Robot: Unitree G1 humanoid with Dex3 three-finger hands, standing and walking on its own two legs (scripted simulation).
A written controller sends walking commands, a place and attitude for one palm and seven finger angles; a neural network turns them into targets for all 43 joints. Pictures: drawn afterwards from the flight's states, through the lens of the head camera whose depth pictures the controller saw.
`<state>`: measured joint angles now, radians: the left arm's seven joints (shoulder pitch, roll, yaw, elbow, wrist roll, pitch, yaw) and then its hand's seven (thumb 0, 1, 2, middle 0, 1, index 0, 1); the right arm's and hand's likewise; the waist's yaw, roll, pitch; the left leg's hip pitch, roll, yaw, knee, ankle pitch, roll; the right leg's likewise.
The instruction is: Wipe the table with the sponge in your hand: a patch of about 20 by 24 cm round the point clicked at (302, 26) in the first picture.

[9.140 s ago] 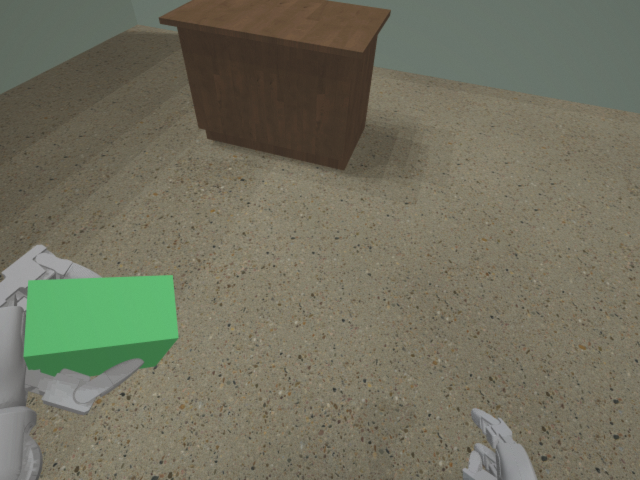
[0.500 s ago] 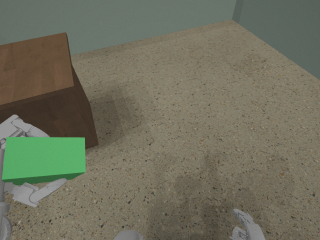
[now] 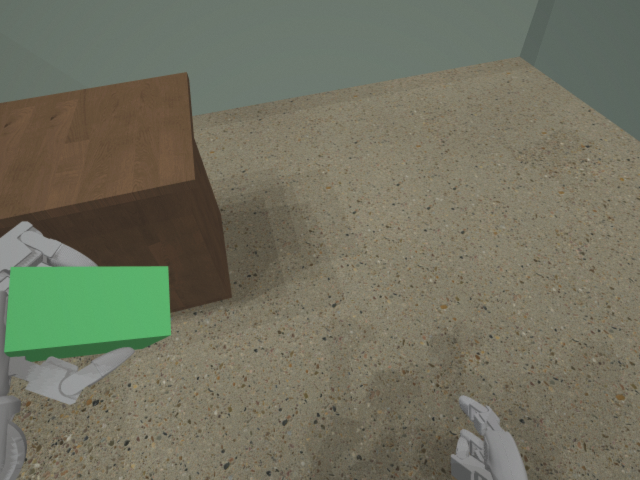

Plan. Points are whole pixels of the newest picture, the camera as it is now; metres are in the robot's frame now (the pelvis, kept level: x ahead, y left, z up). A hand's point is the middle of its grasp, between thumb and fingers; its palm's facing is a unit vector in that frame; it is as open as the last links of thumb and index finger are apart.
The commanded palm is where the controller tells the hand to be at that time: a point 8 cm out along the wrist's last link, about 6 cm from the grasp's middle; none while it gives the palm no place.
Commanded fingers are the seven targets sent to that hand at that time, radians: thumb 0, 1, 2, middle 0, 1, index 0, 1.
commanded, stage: take the last steps up to it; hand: left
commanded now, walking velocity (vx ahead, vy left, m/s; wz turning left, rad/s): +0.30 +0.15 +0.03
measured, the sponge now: (111, 314) +0.23 +0.21 +0.17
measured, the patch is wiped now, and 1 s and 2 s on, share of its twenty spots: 0.00 0.00 0.00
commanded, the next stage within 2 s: come to a stop and stand still in 1.38 s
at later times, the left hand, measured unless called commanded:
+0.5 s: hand (47, 216) +0.34 +0.32 +0.19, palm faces +0.37 -0.79 -0.49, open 10.4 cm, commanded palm +0.27 +0.36 +0.19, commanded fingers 0.00 0.10 1.30 -1.20 -1.60 -1.20 -1.60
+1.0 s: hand (69, 175) +0.42 +0.35 +0.17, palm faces +0.33 -0.81 -0.48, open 10.4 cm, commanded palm +0.36 +0.40 +0.19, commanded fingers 0.00 0.10 1.30 -1.20 -1.60 -1.20 -1.60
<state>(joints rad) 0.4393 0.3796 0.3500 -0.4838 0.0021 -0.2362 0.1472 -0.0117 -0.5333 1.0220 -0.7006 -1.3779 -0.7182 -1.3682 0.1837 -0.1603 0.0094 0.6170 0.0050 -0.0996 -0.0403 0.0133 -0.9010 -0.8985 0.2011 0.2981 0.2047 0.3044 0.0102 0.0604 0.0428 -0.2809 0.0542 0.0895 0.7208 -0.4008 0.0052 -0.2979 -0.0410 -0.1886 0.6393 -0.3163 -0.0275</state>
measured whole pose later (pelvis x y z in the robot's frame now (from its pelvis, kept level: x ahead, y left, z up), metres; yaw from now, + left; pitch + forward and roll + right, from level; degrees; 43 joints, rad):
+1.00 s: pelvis +0.20 +0.12 +0.02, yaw +0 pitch +1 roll +3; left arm 0.51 0.35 0.34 -0.52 0.00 -0.24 0.14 -0.01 -0.53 1.02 -0.70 -1.38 -0.72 -1.37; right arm 0.17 -0.26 -0.04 0.62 0.00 -0.04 -0.03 0.02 -0.90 -0.90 0.20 0.30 0.20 0.30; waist 0.00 -0.03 0.11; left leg -0.50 0.10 0.10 0.81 -0.30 -0.02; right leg -0.20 -0.14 -0.18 0.50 -0.31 0.01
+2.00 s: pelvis +0.28 +0.23 +0.02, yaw -4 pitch -1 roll -2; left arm 0.46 0.41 0.41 -0.57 -0.03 -0.18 0.15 -0.01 -0.53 1.02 -0.70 -1.38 -0.72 -1.37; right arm 0.16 -0.14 0.02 0.55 0.00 -0.07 -0.01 0.01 -0.90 -0.90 0.20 0.30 0.20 0.30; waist 0.02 -0.03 0.09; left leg -0.29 0.10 0.10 0.49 -0.18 0.00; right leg -0.36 0.00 -0.09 0.84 -0.45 0.04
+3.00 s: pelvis +0.20 +0.22 +0.01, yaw -3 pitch -1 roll +0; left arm 0.16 0.45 0.47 -0.31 -0.03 -0.22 0.13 -0.01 -0.52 1.01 -0.70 -1.38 -0.72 -1.37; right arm 0.21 -0.18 0.06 0.59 0.00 -0.12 -0.02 0.02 -0.90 -0.90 0.20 0.30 0.21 0.30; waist 0.04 -0.01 0.07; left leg -0.27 0.06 0.10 0.55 -0.26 -0.01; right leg -0.30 0.00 -0.12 0.51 -0.21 -0.05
